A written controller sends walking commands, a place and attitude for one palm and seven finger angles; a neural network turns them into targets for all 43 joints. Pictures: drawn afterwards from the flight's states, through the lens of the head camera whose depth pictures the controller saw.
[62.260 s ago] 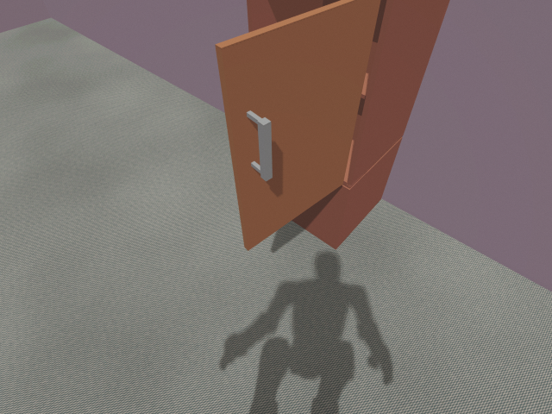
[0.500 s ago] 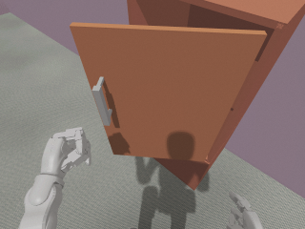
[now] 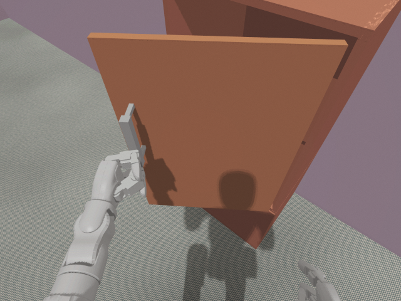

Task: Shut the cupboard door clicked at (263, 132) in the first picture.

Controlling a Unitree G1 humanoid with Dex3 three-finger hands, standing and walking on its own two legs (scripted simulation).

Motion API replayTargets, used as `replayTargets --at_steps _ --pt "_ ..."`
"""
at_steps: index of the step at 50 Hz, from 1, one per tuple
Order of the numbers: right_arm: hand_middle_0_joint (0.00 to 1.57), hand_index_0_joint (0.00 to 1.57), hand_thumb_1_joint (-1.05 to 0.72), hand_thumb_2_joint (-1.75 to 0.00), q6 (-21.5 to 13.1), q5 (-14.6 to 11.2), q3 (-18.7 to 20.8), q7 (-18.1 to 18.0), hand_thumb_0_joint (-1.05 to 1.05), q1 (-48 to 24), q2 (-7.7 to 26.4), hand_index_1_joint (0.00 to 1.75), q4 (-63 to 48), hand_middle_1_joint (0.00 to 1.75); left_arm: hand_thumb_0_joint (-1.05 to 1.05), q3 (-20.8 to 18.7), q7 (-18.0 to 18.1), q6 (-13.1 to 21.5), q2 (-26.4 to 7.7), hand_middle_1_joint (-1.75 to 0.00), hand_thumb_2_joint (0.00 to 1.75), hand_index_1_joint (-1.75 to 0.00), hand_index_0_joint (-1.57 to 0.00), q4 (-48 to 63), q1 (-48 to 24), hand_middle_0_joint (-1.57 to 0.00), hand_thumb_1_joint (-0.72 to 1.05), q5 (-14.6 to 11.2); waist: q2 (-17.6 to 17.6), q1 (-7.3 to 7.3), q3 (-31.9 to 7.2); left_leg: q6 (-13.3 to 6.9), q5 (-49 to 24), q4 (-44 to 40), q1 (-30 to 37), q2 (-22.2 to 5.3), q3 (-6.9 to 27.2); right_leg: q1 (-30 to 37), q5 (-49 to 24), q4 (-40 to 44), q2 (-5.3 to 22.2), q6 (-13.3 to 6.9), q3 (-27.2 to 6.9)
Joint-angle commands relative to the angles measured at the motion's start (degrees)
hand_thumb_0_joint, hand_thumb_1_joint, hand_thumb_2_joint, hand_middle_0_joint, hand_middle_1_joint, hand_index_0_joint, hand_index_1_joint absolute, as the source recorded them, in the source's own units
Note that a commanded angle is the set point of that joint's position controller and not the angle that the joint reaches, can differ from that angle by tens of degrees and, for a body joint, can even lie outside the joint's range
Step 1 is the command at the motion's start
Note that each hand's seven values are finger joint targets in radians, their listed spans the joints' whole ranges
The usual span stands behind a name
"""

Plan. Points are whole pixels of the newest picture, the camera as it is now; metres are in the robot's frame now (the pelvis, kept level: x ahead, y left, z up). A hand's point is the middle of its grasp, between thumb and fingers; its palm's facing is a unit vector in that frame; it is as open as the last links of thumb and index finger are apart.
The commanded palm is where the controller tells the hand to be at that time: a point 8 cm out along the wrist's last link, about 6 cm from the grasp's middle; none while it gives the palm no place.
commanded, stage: bring the fist close to the handle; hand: left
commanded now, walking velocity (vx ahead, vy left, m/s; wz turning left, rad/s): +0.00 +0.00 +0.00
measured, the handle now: (135, 137) +0.44 +0.17 +0.08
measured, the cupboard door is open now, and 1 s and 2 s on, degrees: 36 32 18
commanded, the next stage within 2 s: push the door shut along its arc in 0.40 s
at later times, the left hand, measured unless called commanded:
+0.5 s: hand (137, 176) +0.34 +0.14 +0.08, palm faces -0.01 -1.00 -0.01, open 3.1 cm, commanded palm +0.31 +0.19 +0.08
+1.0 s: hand (142, 153) +0.39 +0.14 +0.08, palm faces -0.14 -0.99 -0.01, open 3.1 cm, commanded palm +0.38 +0.18 +0.08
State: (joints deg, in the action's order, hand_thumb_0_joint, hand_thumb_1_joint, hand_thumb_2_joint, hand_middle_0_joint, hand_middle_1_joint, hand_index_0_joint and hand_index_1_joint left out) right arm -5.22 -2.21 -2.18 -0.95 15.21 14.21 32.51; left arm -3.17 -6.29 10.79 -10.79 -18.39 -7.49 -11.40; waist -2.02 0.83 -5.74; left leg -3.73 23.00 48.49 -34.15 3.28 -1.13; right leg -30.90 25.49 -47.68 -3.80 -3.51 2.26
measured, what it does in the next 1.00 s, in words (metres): stands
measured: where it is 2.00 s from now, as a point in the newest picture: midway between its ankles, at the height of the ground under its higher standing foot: outside the picture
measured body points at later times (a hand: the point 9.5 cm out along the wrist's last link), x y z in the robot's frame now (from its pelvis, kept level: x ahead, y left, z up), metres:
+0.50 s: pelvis -0.01 -0.01 +0.00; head +0.03 -0.01 +0.45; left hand +0.33 +0.20 +0.08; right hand +0.14 -0.25 -0.10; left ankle +0.01 +0.08 -0.70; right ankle -0.02 -0.08 -0.70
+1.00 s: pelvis -0.01 +0.01 +0.00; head +0.04 +0.00 +0.44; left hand +0.39 +0.20 +0.08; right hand +0.09 -0.25 -0.11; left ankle +0.01 +0.08 -0.70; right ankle -0.02 -0.08 -0.70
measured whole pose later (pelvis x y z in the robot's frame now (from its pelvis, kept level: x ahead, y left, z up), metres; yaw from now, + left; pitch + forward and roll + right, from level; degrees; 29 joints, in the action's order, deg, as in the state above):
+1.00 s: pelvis -0.01 +0.01 +0.00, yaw +0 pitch +11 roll -1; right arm -2.7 -2.6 -1.1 -1.0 18.0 15.5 35.5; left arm -6.7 -13.8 17.5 -15.1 -43.0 -29.2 -12.2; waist -1.8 2.8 -5.3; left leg -4.1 22.0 49.7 -38.4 3.3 -0.8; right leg -34.8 24.5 -48.5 -3.7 -3.2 2.9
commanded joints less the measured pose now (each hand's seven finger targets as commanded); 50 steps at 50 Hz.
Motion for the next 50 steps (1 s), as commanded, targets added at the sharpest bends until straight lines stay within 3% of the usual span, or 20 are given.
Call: replayTargets --at_steps 1,2,4,6,7,10,13,18,21,22,26,28,30,32,34,37,39,41,46,50 --pt "0.20 0.20 -0.90 -0.90 -2.6 0.2 3.1 -0.7 0.00 -2.6 7.3 0.30 -7.5 0.30 0.00 -3.0 1.6 6.8 -6.5 -1.50 0.90 -1.50 -1.30 14.6 -22.6 -1.30 0.90 0.0 0.9 0.95 -15.1 1.9 -15.4 -5.6 12.5 -3.2 4.3 2.4 -18.9 6.4 2.6 1.8 -2.5" --pt "0.20 0.20 -0.90 -0.90 -2.6 0.3 3.3 -0.7 0.00 -2.3 7.5 0.30 -7.1 0.30 0.00 -5.3 2.2 7.9 -9.1 -1.50 0.90 -1.50 -1.30 14.6 -22.2 -1.30 0.90 0.2 1.4 0.63 -16.0 1.9 -16.0 -5.2 12.6 -3.3 4.2 3.2 -19.6 6.3 2.6 1.8 -3.0" --pt "0.20 0.20 -0.90 -0.90 -2.6 0.4 3.1 -0.3 0.00 -2.5 7.1 0.30 -7.1 0.30 0.00 -4.7 2.3 9.2 -7.9 -1.50 0.90 -1.50 -1.30 13.5 -19.5 -1.30 0.90 0.5 0.1 -0.02 -17.6 2.0 -17.5 -5.3 13.0 -3.1 3.9 4.1 -21.2 5.6 2.5 1.7 -2.9" --pt "0.20 0.20 -0.90 -0.90 -2.2 0.4 3.2 -0.1 0.00 -2.3 7.2 0.30 -6.6 0.30 0.00 -5.1 2.0 9.5 -8.1 -1.50 0.90 -1.50 -1.30 11.0 -17.6 -1.30 0.90 0.5 0.6 -0.16 -17.2 2.1 -17.4 -5.3 11.7 -3.0 3.5 4.6 -21.9 5.6 2.5 1.9 -3.1" --pt "0.20 0.20 -0.90 -0.90 -1.8 0.4 3.4 0.0 0.00 -1.8 7.5 0.30 -6.7 0.30 0.00 -6.2 1.7 8.9 -9.1 -1.50 0.90 -1.50 -1.30 8.4 -15.4 -1.30 0.90 0.5 2.5 -0.58 -16.4 1.9 -17.2 -5.3 10.4 -2.9 3.4 5.6 -22.6 5.9 2.6 2.1 -3.5" --pt "0.20 0.20 -0.90 -0.90 -1.0 -0.2 3.4 0.3 0.00 -2.0 7.5 0.30 -7.4 0.30 0.00 -3.1 0.0 7.1 -5.9 -1.50 0.90 -1.50 -1.30 6.5 -13.8 -1.30 0.90 0.3 2.1 -0.05 -13.0 1.7 -15.8 -6.2 9.5 -2.8 3.0 4.8 -22.2 7.0 2.8 2.3 -3.3" --pt "0.20 0.20 -0.90 -0.90 -0.5 -0.5 3.6 -0.1 0.00 -1.9 7.9 0.30 -7.6 0.30 0.00 -4.2 -0.8 6.4 -7.4 -1.50 0.90 -1.50 -1.30 6.8 -16.8 -1.30 0.90 -0.6 4.5 0.66 -12.5 1.4 -14.5 -6.3 9.0 -2.8 2.9 5.3 -21.7 8.2 3.0 2.8 -4.1" --pt "0.20 0.20 -0.90 -0.90 -1.3 -0.2 3.6 -0.6 0.00 -2.5 7.5 0.30 -7.3 0.30 0.00 -4.9 -0.4 9.7 -8.3 -1.50 0.90 -1.50 -1.30 12.2 -21.5 -1.30 0.90 -1.2 1.7 0.76 -15.7 1.3 -15.2 -5.7 11.3 -2.7 3.0 5.6 -21.8 7.6 2.9 2.5 -4.3" --pt "0.20 0.20 -0.90 -0.90 -1.4 -0.1 3.3 -0.6 0.00 -2.6 7.4 0.30 -6.2 0.30 0.00 -5.4 -0.4 10.8 -8.7 -1.50 0.90 -1.50 -1.30 8.3 -21.2 -1.30 0.90 -0.7 2.3 1.08 -13.2 1.4 -13.2 -5.6 9.2 -2.7 3.1 4.3 -19.8 7.6 2.9 2.5 -4.5" --pt "0.20 0.20 -0.90 -0.90 -1.3 0.0 3.5 -0.6 0.00 -2.1 7.8 0.30 -5.8 0.30 0.00 -6.6 -0.4 10.7 -10.2 -1.50 0.90 -1.50 -1.30 6.6 -21.2 -1.30 0.90 -0.6 4.1 1.22 -12.9 1.2 -12.4 -5.2 8.2 -2.6 3.0 4.3 -19.1 8.0 3.1 2.9 -5.0" --pt "0.20 0.20 -0.90 -0.90 -0.9 -0.3 3.4 -0.4 0.00 -2.5 7.6 0.30 -6.6 0.30 0.00 -4.8 -2.1 9.2 -8.3 -1.50 0.90 -1.50 -1.30 4.5 -19.3 -1.30 0.90 -0.6 1.0 0.61 -13.9 1.3 -12.3 -5.8 8.6 -2.3 2.7 4.8 -19.1 8.2 3.3 2.8 -5.2" --pt "0.20 0.20 -0.90 -0.90 -0.6 -0.5 3.4 -0.7 0.00 -2.2 8.0 0.30 -6.1 0.30 0.00 -5.8 -3.0 8.6 -10.5 -1.50 0.90 -1.50 -1.30 3.4 -23.9 -1.30 0.90 -0.7 1.7 1.53 -13.3 1.2 -12.0 -5.4 7.7 -2.4 2.8 4.9 -19.4 8.5 3.5 3.2 -5.8" --pt "0.20 0.20 -0.90 -0.90 -0.7 -0.7 3.4 -0.9 0.00 -2.1 7.9 0.30 -5.9 0.30 0.00 -3.9 -4.0 9.0 -9.5 -1.50 0.90 -1.50 -1.30 4.0 -29.6 -1.30 0.90 -0.8 0.6 2.71 -13.9 1.2 -12.2 -5.4 9.4 -2.7 3.3 3.1 -18.9 8.1 3.1 2.8 -5.0" --pt "0.20 0.20 -0.90 -0.90 -1.0 -0.6 3.4 -1.2 0.00 -1.6 8.3 0.30 -5.4 0.30 0.00 -4.7 -4.3 9.6 -10.7 -1.50 0.90 -1.50 -1.30 3.3 -32.8 -1.30 0.90 -1.3 0.9 2.95 -14.4 1.3 -12.1 -5.2 10.5 -2.9 3.8 2.0 -17.8 7.9 2.9 2.5 -4.6" --pt "0.20 0.20 -0.90 -0.90 -1.4 -0.6 3.3 -1.3 0.00 -1.5 8.2 0.30 -5.0 0.30 0.00 -4.1 -4.7 10.1 -9.7 -1.50 0.90 -1.50 -1.30 1.1 -35.0 -1.30 0.90 -1.7 1.5 3.08 -14.8 1.4 -11.8 -5.2 10.4 -2.8 4.2 1.7 -17.3 7.6 2.7 2.3 -4.2" --pt "0.20 0.20 -0.90 -0.90 -1.0 -0.4 3.4 -1.4 0.00 -0.3 8.9 0.30 -3.9 0.30 0.00 -7.3 -5.2 10.0 -13.3 -1.50 0.90 -1.50 -1.30 -5.5 -36.2 -1.30 0.90 -1.7 3.9 2.74 -14.8 1.3 -10.9 -5.0 7.9 -2.7 4.1 2.4 -16.5 7.6 3.0 2.5 -4.7" --pt "0.20 0.20 -0.90 -0.90 -0.6 -0.5 3.3 -1.0 0.00 -0.1 8.7 0.30 -4.3 0.30 0.00 -7.4 -5.8 9.3 -13.1 -1.50 0.90 -1.50 -1.30 -8.4 -35.1 -1.30 0.90 -1.3 2.8 1.97 -15.4 1.4 -11.7 -5.2 7.5 -2.5 3.8 3.1 -17.8 7.2 3.1 2.4 -4.7" --pt "0.20 0.20 -0.90 -0.90 -0.2 -0.4 3.5 -0.8 0.00 0.8 8.9 0.30 -4.2 0.30 0.00 -7.3 -6.5 9.0 -13.3 -1.50 0.90 -1.50 -1.30 -10.3 -37.3 -1.30 0.90 -0.7 1.6 2.18 -16.4 1.6 -12.7 -5.1 8.3 -2.5 4.1 2.1 -18.5 6.5 3.0 2.1 -4.0" --pt "0.20 0.20 -0.90 -0.90 0.1 -0.6 4.0 -0.4 0.00 2.6 9.3 0.30 -3.7 0.30 0.00 -4.0 -7.8 9.4 -10.4 -1.50 0.90 -1.50 -1.30 -12.4 -44.3 -1.30 0.90 -0.8 0.0 4.20 -16.4 1.8 -13.3 -4.7 11.6 -3.0 5.1 -2.8 -17.0 6.1 2.2 1.8 -2.7" --pt "0.20 0.20 -0.90 -0.90 0.5 -0.5 4.2 -0.4 0.00 4.2 9.9 0.30 -2.6 0.30 0.00 -3.5 -8.5 9.8 -10.3 -1.50 0.90 -1.50 -1.30 -17.6 -49.2 -1.30 0.90 -0.4 2.7 5.53 -15.0 1.8 -12.1 -4.5 11.0 -3.1 6.0 -5.4 -15.1 5.9 1.9 1.8 -2.1"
